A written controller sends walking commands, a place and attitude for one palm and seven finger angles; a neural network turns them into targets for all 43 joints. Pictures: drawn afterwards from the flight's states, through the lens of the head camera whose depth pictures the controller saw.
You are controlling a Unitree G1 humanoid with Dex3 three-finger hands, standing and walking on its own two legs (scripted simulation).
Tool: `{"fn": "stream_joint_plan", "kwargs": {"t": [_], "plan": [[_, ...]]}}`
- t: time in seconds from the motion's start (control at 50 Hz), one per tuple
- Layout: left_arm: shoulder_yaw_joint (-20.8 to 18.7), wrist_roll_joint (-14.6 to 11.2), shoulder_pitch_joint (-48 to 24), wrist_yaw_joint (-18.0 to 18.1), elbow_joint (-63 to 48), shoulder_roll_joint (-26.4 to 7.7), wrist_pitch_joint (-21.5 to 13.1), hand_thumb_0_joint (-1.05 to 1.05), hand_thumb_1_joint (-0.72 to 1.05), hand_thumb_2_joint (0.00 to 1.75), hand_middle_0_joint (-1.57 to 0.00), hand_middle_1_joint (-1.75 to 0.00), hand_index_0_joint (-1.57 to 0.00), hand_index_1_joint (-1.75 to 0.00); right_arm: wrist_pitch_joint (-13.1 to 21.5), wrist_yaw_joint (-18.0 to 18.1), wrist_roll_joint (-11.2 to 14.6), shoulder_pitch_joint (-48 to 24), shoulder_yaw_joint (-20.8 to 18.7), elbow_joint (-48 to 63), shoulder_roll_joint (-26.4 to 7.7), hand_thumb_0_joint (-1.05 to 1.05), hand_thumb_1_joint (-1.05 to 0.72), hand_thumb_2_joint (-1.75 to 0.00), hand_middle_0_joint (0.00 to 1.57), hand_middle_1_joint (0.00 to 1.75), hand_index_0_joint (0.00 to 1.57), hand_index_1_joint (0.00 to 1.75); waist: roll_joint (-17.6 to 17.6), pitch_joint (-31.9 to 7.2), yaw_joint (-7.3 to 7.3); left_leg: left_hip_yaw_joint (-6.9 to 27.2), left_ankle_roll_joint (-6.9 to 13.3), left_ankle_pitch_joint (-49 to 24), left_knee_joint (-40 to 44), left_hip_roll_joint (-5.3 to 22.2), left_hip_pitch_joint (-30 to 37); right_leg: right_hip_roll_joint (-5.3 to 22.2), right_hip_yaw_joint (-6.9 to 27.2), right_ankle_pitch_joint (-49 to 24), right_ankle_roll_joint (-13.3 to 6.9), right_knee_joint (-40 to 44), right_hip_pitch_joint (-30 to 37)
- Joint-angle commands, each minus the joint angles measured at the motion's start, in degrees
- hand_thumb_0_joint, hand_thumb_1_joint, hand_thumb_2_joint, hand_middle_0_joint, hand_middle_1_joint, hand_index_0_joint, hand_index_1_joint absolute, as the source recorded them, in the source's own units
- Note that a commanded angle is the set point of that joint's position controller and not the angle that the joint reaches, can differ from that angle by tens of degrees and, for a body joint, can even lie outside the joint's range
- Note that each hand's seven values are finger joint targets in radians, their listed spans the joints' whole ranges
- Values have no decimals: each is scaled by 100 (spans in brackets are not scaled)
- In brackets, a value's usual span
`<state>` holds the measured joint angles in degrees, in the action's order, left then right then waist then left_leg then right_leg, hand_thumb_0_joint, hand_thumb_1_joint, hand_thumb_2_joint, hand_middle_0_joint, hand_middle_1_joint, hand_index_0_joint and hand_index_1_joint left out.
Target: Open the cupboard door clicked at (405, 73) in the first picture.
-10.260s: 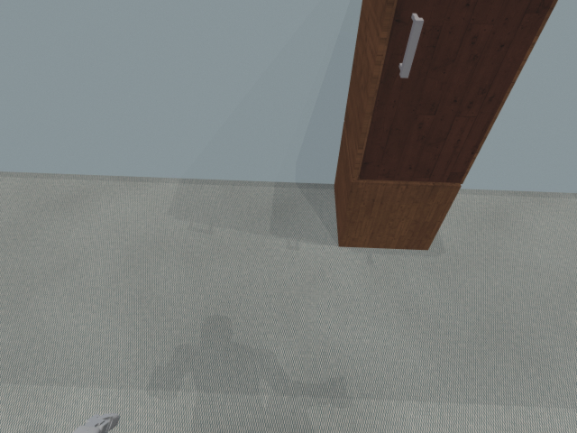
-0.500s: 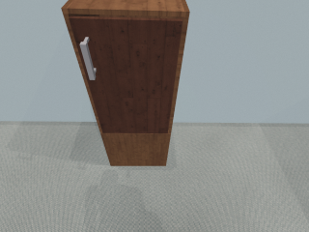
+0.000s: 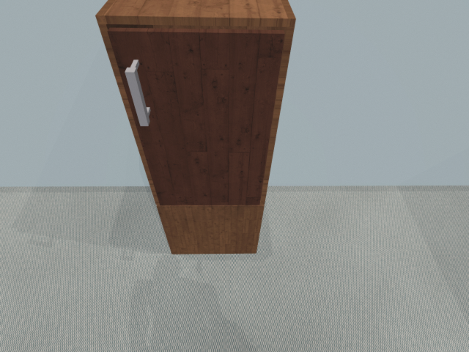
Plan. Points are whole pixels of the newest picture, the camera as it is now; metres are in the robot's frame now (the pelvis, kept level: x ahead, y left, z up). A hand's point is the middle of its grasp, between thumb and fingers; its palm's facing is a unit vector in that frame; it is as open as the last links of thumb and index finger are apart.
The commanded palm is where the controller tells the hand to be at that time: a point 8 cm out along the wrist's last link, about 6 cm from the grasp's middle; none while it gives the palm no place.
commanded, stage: look again from close up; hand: left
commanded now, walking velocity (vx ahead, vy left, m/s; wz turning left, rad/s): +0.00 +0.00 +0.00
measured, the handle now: (140, 94) +0.60 +0.26 +0.12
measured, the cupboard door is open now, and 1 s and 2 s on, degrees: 0 0 0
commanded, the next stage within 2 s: shuffle to correct the standing spot in 0.58 s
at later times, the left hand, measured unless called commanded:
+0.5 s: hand out of the picture +0.03 +0.18 -0.18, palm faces +0.02 -0.97 -0.23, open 7.4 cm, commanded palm none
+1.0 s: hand out of the picture +0.01 +0.18 -0.20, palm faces +0.13 -0.98 -0.16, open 7.4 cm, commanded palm none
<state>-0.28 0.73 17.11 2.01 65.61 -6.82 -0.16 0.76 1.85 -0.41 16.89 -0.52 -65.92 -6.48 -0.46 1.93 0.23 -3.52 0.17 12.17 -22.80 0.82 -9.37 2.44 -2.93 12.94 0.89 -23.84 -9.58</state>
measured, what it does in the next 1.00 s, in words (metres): shifts its weight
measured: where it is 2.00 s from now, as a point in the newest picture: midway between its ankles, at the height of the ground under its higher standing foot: outside the picture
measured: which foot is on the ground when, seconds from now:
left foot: down 0.00-1.00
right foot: down 0.00-0.98, up 1.00-1.00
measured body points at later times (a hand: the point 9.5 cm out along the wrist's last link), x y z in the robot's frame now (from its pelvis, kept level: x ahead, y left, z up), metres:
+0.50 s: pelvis +0.02 +0.01 -0.01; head +0.02 -0.01 +0.44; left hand +0.03 +0.24 -0.16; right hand +0.02 -0.22 -0.17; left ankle +0.00 +0.12 -0.74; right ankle +0.00 -0.13 -0.74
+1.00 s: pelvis +0.05 +0.02 -0.02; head +0.07 +0.04 +0.43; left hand +0.00 +0.24 -0.19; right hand +0.07 -0.22 -0.17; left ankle +0.03 +0.10 -0.75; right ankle +0.00 -0.12 -0.74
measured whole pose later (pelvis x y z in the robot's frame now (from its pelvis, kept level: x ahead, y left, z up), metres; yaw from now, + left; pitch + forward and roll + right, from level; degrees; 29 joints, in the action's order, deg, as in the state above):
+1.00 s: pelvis +0.05 +0.02 -0.02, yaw +4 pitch +0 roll +0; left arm -2.3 1.6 20.8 0.9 61.8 -9.6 -0.5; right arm 1.2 -0.1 -1.4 18.0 -0.8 -61.2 -9.3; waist -2.2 1.9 1.1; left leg -5.6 2.5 20.0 -36.8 0.3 -15.3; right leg 4.7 -5.7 25.7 0.3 -38.6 -11.5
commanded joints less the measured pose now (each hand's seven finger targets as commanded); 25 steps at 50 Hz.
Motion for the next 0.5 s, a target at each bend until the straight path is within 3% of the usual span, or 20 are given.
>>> {"fn": "stream_joint_plan", "kwargs": {"t": [0.0, 0.04, 0.06, 0.08, 0.1, 0.12, 0.14, 0.2, 0.32, 0.48], "plan": [[-81, -7, 431, 28, -106, -512, -93, 0, 90, 90, -20, -30, -20, -30, 90, 41, 0, 396, -73, 127, -539, 0, -90, -90, 20, 30, 20, 30, 41, 185, 1, 523, 91, -570, 477, 541, 20, 401, 376, -541, -127, 487, -174], [-88, -2, 402, 34, -117, -545, -93, 0, 90, 90, -20, -30, -20, -30, 94, 40, 5, 393, -77, 123, -548, 0, -90, -90, 20, 30, 20, 30, 75, 165, 1, 528, 87, -661, 459, 548, 39, 412, 359, -587, -122, 473, -129], [-19, 73, 683, 241, -17, -735, -211, 0, 90, 90, -20, -30, -20, -30, 153, -50, 35, -207, -53, 563, -816, 0, -90, -90, 20, 30, 20, 30, -27, 339, 179, 330, -54, -995, -751, 589, -503, 652, 668, -2073, -180, 360, -253], [-59, 21, 408, 184, -311, -937, -263, 0, 90, 90, -20, -30, -20, -30, 69, -84, -6, 151, -48, 706, -524, 0, -90, -90, 20, 30, 20, 30, 36, -126, -153, 371, -37, 327, -513, 292, -383, 805, 823, -663, -334, 372, -227], [-46, 24, 215, 118, -395, -876, -248, 0, 90, 90, -20, -30, -20, -30, 79, -93, -39, 216, -51, 646, -531, 0, -90, -90, 20, 30, 20, 30, 303, 133, -138, 411, 11, 275, -280, 294, -417, 629, 679, 344, -384, 298, -547], [-65, 38, 195, 95, -412, -866, -261, 0, 90, 90, -20, -30, -20, -30, 105, -117, -70, 384, -30, 626, -577, 0, -90, -90, 20, 30, 20, 30, 544, -81, -156, 461, 55, -102, -319, 375, -462, 470, 434, 320, -356, 83, -440], [-38, 22, 250, 77, -411, -790, -248, 0, 90, 90, -20, -30, -20, -30, 119, -111, -61, 390, -18, 645, -593, 0, -90, -90, 20, 30, 20, 30, 591, -137, -124, 531, 112, -223, -231, 438, -482, 371, 397, 227, -344, -28, -354], [-5, 12, 290, 41, -398, -689, -209, 0, 90, 90, -20, -30, -20, -30, 142, -70, -37, 367, -13, 734, -707, 0, -90, -90, 20, 30, 20, 30, 240, -93, -77, 632, 194, -397, -113, 498, -541, 286, 315, 14, -293, -163, -247], [-2, 18, 228, 16, -442, -703, -145, 0, 90, 90, -20, -30, -20, -30, 132, -50, -39, 330, 14, 712, -768, 0, -90, -90, 20, 30, 20, 30, -39, 453, -21, 624, 226, -312, 114, 488, -682, 290, 302, -26, -238, -120, -410], [-34, 2, 222, 5, -483, -820, -145, 0, 90, 90, -20, -30, -20, -30, 147, -33, -43, 269, 24, 592, -833, 0, -90, -90, 20, 30, 20, 30, -58, 103, -5, 485, 204, -705, 52, 475, -318, 369, 365, -590, -224, -108, -221]]}}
